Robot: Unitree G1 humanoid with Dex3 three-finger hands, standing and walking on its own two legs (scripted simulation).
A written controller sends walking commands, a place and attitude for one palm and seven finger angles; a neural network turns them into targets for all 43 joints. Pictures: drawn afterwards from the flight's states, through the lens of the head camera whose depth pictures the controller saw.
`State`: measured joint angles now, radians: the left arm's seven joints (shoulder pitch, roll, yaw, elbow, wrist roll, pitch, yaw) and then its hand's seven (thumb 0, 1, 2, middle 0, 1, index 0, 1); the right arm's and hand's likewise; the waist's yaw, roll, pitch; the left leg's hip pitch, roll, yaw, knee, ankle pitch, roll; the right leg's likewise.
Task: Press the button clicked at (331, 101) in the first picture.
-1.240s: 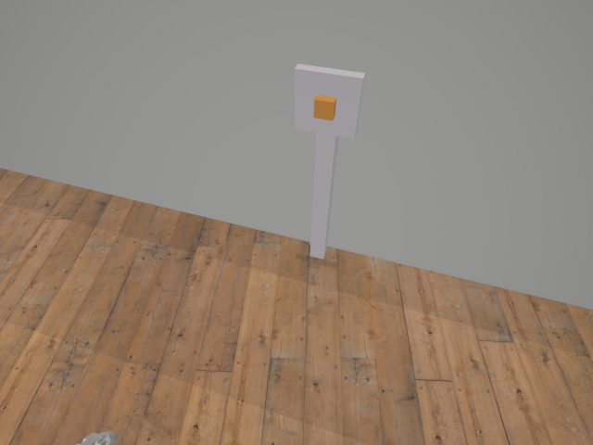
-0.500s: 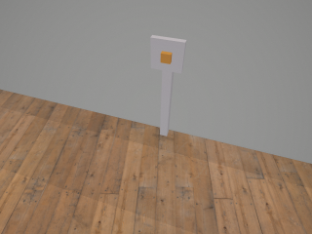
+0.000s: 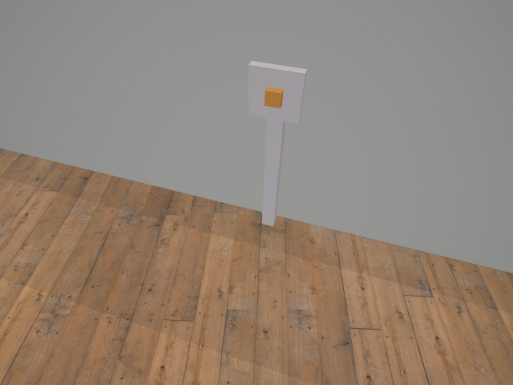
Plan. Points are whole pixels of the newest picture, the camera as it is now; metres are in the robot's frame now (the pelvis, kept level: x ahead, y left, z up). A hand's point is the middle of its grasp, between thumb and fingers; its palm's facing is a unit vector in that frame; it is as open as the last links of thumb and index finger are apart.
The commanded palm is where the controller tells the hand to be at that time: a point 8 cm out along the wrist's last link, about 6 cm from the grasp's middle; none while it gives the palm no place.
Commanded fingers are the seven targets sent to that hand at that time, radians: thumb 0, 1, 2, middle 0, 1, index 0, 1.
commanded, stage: look at it before walking up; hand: left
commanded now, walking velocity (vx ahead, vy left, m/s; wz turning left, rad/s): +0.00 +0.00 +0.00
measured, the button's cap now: (274, 97) +0.96 +0.00 -0.04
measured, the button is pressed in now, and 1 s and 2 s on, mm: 0 0 0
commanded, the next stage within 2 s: turn to face it in 0.20 s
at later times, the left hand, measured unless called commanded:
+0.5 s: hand out of the picture +0.05 +0.24 -0.16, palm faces -0.03 -0.95 -0.31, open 7.4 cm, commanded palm none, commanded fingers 0.00 0.90 0.90 -0.20 -0.30 -0.20 -0.30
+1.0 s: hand out of the picture +0.04 +0.19 -0.19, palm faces -0.13 -0.97 -0.23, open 7.4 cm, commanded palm none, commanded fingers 0.00 0.90 0.90 -0.20 -0.30 -0.20 -0.30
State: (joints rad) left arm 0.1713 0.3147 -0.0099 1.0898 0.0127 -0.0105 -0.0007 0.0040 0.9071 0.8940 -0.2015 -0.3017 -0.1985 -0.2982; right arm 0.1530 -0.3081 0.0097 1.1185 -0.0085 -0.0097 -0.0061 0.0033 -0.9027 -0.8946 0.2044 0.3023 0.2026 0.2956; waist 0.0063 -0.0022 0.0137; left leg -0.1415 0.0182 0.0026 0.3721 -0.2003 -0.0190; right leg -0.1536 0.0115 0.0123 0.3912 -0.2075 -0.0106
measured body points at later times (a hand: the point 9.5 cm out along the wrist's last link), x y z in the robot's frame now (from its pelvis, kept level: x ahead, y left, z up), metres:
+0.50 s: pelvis +0.00 +0.00 +0.00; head +0.00 +0.00 +0.45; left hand +0.05 +0.29 -0.14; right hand +0.06 -0.28 -0.14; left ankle +0.00 +0.13 -0.75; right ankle +0.00 -0.11 -0.75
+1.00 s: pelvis -0.02 +0.01 -0.02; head -0.01 -0.01 +0.43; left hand +0.05 +0.24 -0.17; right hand -0.05 -0.23 -0.18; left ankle +0.00 +0.13 -0.75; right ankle +0.00 -0.10 -0.75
